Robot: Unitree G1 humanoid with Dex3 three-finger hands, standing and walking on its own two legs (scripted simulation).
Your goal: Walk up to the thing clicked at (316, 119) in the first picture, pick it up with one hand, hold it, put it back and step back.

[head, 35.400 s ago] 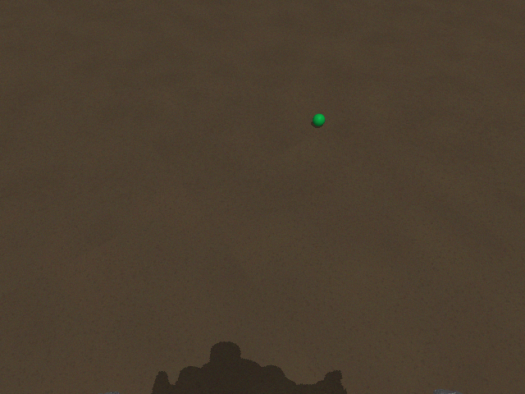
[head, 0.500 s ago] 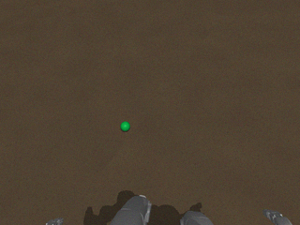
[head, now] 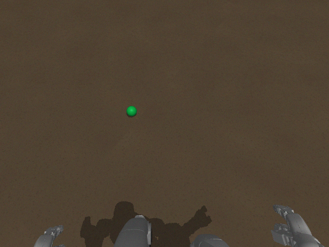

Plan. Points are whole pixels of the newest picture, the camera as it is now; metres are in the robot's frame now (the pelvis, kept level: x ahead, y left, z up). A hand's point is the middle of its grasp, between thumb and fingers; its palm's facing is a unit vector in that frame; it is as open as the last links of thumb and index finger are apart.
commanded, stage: step back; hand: left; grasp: from above
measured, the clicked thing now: (131, 111) +0.95 +0.29 -0.71
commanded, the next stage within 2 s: stand in 1.20 s
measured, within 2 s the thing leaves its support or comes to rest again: neither
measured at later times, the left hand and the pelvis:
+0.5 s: hand out of the picture -0.07 +0.28 -0.14, palm faces +0.07 -0.92 -0.38, open 7.4 cm; pelvis -0.11 +0.00 +0.01, yaw +3 degrees
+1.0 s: hand out of the picture +0.00 +0.27 -0.13, palm faces +0.08 -0.94 -0.34, open 7.4 cm; pelvis -0.07 +0.00 +0.02, yaw +4 degrees
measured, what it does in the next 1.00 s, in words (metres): steps on the spot: left foot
